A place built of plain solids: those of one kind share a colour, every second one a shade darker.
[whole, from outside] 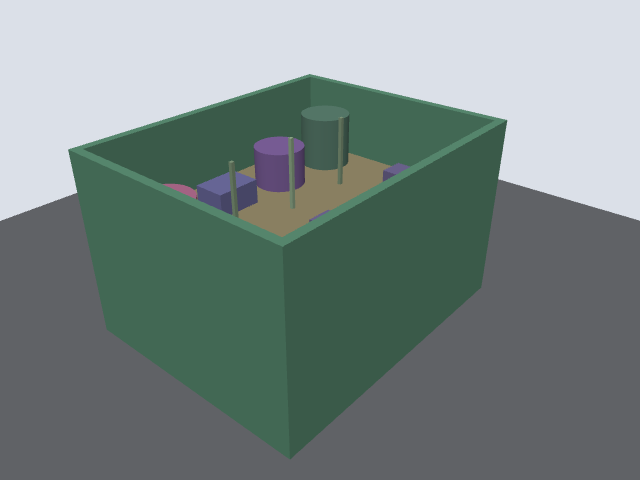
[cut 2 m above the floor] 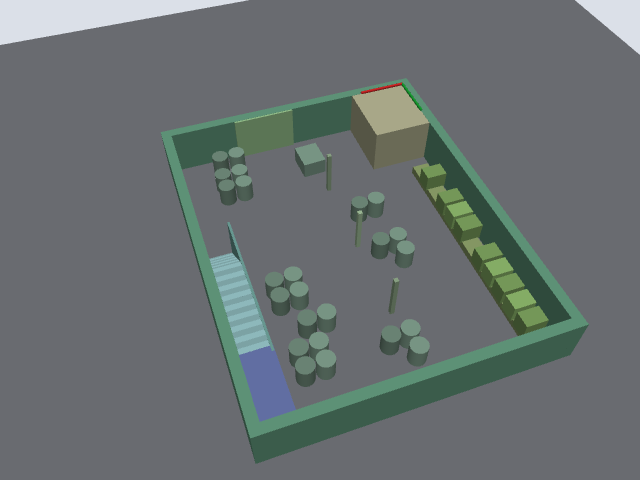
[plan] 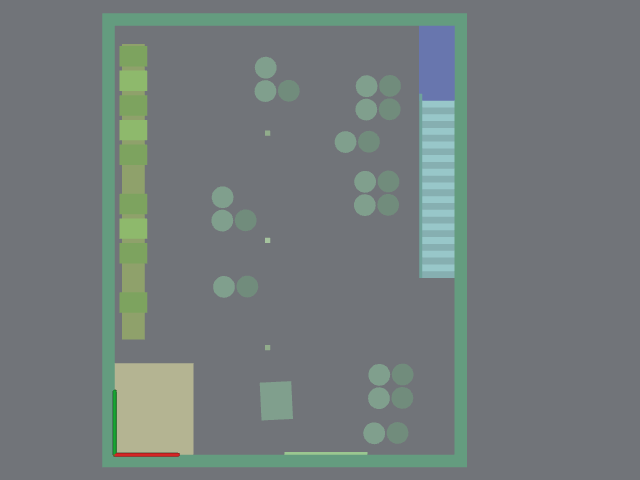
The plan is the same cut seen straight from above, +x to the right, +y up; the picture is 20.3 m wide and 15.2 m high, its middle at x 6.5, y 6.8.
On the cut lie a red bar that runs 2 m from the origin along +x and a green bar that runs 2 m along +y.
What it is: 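The cask floor and the brewing floor of a tower brewery's brewhouse, with the steep straight timber stair of 27 risers, between a boarded wall and the brick wall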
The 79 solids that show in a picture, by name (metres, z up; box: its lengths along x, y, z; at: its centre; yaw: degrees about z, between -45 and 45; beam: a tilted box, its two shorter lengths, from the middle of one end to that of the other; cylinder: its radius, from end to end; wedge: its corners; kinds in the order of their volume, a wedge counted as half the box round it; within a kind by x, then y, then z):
{
 "wall_1": {"box": [0.4, 14.38, 8.94], "at": [-0.2, 6.79, 4.42]},
 "wall_2": {"box": [11.56, 0.4, 8.94], "at": [5.38, -0.2, 4.42]},
 "wall_3": {"box": [11.56, 0.4, 8.94], "at": [5.38, 13.78, 4.42]},
 "wall_4": {"box": [0.4, 14.38, 8.94], "at": [10.96, 6.79, 4.42]},
 "upper_floor_1": {"box": [9.65, 13.6, 0.3], "at": [4.82, 6.79, 5.11]},
 "office_1": {"box": [2.5, 2.9, 2.25], "at": [1.25, 1.45, 1.07]},
 "stair_steps_1": {"box": [1.02, 0.22, 0.24], "at": [10.25, 5.71, 0.07]},
 "stair_steps_2": {"box": [1.02, 0.22, 0.44], "at": [10.25, 5.92, 0.17]},
 "stair_steps_3": {"box": [1.02, 0.22, 0.63], "at": [10.25, 6.14, 0.27]},
 "stair_steps_4": {"box": [1.02, 0.22, 0.83], "at": [10.25, 6.35, 0.36]},
 "stair_steps_5": {"box": [1.02, 0.22, 1.02], "at": [10.25, 6.57, 0.46]},
 "stair_steps_6": {"box": [1.02, 0.22, 1.22], "at": [10.25, 6.79, 0.56]},
 "stair_steps_7": {"box": [1.02, 0.22, 1.41], "at": [10.25, 7.0, 0.66]},
 "stair_steps_8": {"box": [1.02, 0.22, 1.61], "at": [10.25, 7.22, 0.75]},
 "stair_steps_9": {"box": [1.02, 0.22, 1.8], "at": [10.25, 7.43, 0.85]},
 "stair_steps_10": {"box": [1.02, 0.22, 2.0], "at": [10.25, 7.65, 0.95]},
 "stair_steps_11": {"box": [1.02, 0.22, 2.19], "at": [10.25, 7.87, 1.05]},
 "stair_steps_12": {"box": [1.02, 0.22, 2.39], "at": [10.25, 8.08, 1.14]},
 "stair_steps_13": {"box": [1.02, 0.22, 2.58], "at": [10.25, 8.3, 1.24]},
 "stair_steps_14": {"box": [1.02, 0.22, 2.78], "at": [10.25, 8.51, 1.34]},
 "stair_steps_15": {"box": [1.02, 0.22, 2.97], "at": [10.25, 8.73, 1.44]},
 "stair_steps_16": {"box": [1.02, 0.22, 3.17], "at": [10.25, 8.95, 1.53]},
 "stair_steps_17": {"box": [1.02, 0.22, 3.36], "at": [10.25, 9.16, 1.63]},
 "stair_steps_18": {"box": [1.02, 0.22, 3.56], "at": [10.25, 9.38, 1.73]},
 "stair_steps_19": {"box": [1.02, 0.22, 3.75], "at": [10.25, 9.59, 1.83]},
 "stair_steps_20": {"box": [1.02, 0.22, 3.95], "at": [10.25, 9.81, 1.92]},
 "stair_steps_21": {"box": [1.02, 0.22, 4.14], "at": [10.25, 10.03, 2.02]},
 "stair_steps_22": {"box": [1.02, 0.22, 4.34], "at": [10.25, 10.24, 2.12]},
 "stair_steps_23": {"box": [1.02, 0.22, 4.53], "at": [10.25, 10.46, 2.21]},
 "stair_steps_24": {"box": [1.02, 0.22, 4.72], "at": [10.25, 10.67, 2.31]},
 "stair_steps_25": {"box": [1.02, 0.22, 4.92], "at": [10.25, 10.89, 2.41]},
 "stair_steps_26": {"box": [1.02, 0.22, 5.11], "at": [10.25, 11.11, 2.51]},
 "stair_head_landing_1": {"box": [1.14, 2.38, 5.31], "at": [10.2, 12.4, 2.6]},
 "liquor_back_1": {"cylinder": 1.22, "from": [2.46, 11.88, 5.21], "to": [2.46, 11.88, 7.85]},
 "mash_tun_1": {"cylinder": 1.35, "from": [2.46, 1.7, 5.21], "to": [2.46, 1.7, 6.91]},
 "load_1": {"cylinder": 0.34, "from": [3.41, 7.41, -0.05], "to": [3.41, 7.41, 0.88]},
 "load_2": {"cylinder": 0.34, "from": [3.42, 8.15, -0.05], "to": [3.42, 8.15, 0.88]},
 "load_3": {"cylinder": 0.34, "from": [3.46, 5.32, -0.05], "to": [3.46, 5.32, 0.88]},
 "load_4": {"cylinder": 0.34, "from": [4.15, 7.42, -0.05], "to": [4.15, 7.42, 0.88]},
 "load_5": {"cylinder": 0.34, "from": [4.2, 5.33, -0.05], "to": [4.2, 5.33, 0.88]},
 "load_6": {"cylinder": 0.34, "from": [4.77, 11.52, -0.05], "to": [4.77, 11.52, 0.88]},
 "load_7": {"cylinder": 0.34, "from": [4.78, 12.26, -0.05], "to": [4.78, 12.26, 0.88]},
 "load_8": {"box": [1.0, 1.2, 0.77], "at": [5.12, 1.71, 0.34], "yaw": 2.7},
 "load_9": {"cylinder": 0.34, "from": [5.51, 11.53, -0.05], "to": [5.51, 11.53, 0.88]},
 "load_10": {"cylinder": 0.34, "from": [7.31, 9.9, -0.05], "to": [7.31, 9.9, 0.88]},
 "load_11": {"cylinder": 0.34, "from": [7.92, 7.9, -0.05], "to": [7.92, 7.9, 0.88]},
 "load_12": {"cylinder": 0.34, "from": [7.93, 8.64, -0.05], "to": [7.93, 8.64, 0.88]},
 "load_13": {"cylinder": 0.34, "from": [7.97, 10.93, -0.05], "to": [7.97, 10.93, 0.88]},
 "load_14": {"cylinder": 0.34, "from": [7.98, 11.67, -0.05], "to": [7.98, 11.67, 0.88]},
 "load_15": {"cylinder": 0.34, "from": [8.05, 9.91, -0.05], "to": [8.05, 9.91, 0.88]},
 "load_16": {"cylinder": 0.34, "from": [8.22, 0.68, -0.05], "to": [8.22, 0.68, 0.88]},
 "load_17": {"cylinder": 0.34, "from": [8.37, 1.79, -0.05], "to": [8.37, 1.79, 0.88]},
 "load_18": {"cylinder": 0.34, "from": [8.38, 2.53, -0.05], "to": [8.38, 2.53, 0.88]},
 "load_19": {"cylinder": 0.34, "from": [8.66, 7.91, -0.05], "to": [8.66, 7.91, 0.88]},
 "load_20": {"cylinder": 0.34, "from": [8.67, 8.65, -0.05], "to": [8.67, 8.65, 0.88]},
 "load_21": {"cylinder": 0.34, "from": [8.71, 10.94, -0.05], "to": [8.71, 10.94, 0.88]},
 "load_22": {"cylinder": 0.34, "from": [8.72, 11.68, -0.05], "to": [8.72, 11.68, 0.88]},
 "load_23": {"cylinder": 0.34, "from": [8.96, 0.69, -0.05], "to": [8.96, 0.69, 0.88]},
 "load_24": {"cylinder": 0.34, "from": [9.11, 1.8, -0.05], "to": [9.11, 1.8, 0.88]},
 "load_25": {"cylinder": 0.34, "from": [9.12, 2.54, -0.05], "to": [9.12, 2.54, 0.88]},
 "copper_1": {"cylinder": 1.2, "from": [2.46, 8.49, 5.21], "to": [2.46, 8.49, 7.12]},
 "hop_back_1": {"box": [1.56, 2.16, 1.19], "at": [2.46, 5.09, 5.8]},
 "cask_1": {"box": [0.88, 0.65, 0.74], "at": [0.59, 4.82, 0.67]},
 "cask_2": {"box": [0.88, 0.65, 0.74], "at": [0.59, 6.38, 0.67]},
 "cask_3": {"box": [0.88, 0.65, 0.74], "at": [0.59, 7.16, 0.67]},
 "cask_4": {"box": [0.88, 0.65, 0.74], "at": [0.59, 7.94, 0.67]},
 "cask_5": {"box": [0.88, 0.65, 0.74], "at": [0.59, 9.5, 0.67]},
 "cask_6": {"box": [0.88, 0.65, 0.74], "at": [0.59, 10.28, 0.67]},
 "cask_7": {"box": [0.88, 0.65, 0.74], "at": [0.59, 11.06, 0.67]},
 "cask_8": {"box": [0.88, 0.65, 0.74], "at": [0.59, 11.84, 0.67]},
 "cask_9": {"box": [0.88, 0.65, 0.74], "at": [0.59, 12.62, 0.67]},
 "stair_wall_1": {"box": [0.1, 5.83, 6.41], "at": [9.69, 8.51, 3.15]},
 "stillage_1": {"box": [0.72, 9.36, 0.39], "at": [0.59, 8.33, 0.14]},
 "malt_1": {"box": [1.0, 1.2, 0.66], "at": [7.4, 6.18, 5.54], "yaw": -0.8},
 "malt_2": {"box": [1.0, 1.2, 1.13], "at": [7.42, 11.38, 5.78], "yaw": -1.4},
 "post_1": {"box": [0.17, 0.17, 8.64], "at": [4.84, 3.4, 4.27]},
 "post_2": {"box": [0.17, 0.17, 8.64], "at": [4.84, 6.79, 4.27]},
 "post_3": {"box": [0.17, 0.17, 8.64], "at": [4.84, 10.19, 4.27]},
 "loading_door_1": {"box": [2.64, 0.09, 2.87], "at": [6.69, 0.04, 1.39]}
}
